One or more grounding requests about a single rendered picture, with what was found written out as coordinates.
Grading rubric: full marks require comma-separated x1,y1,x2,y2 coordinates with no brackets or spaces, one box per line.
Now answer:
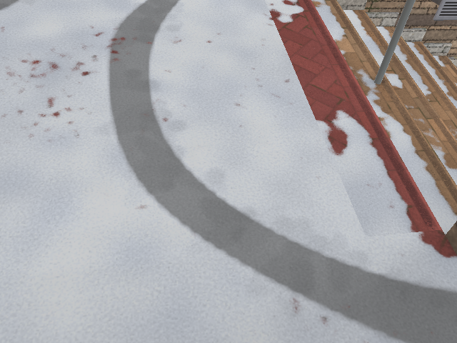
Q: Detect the stairs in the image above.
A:
312,0,457,234

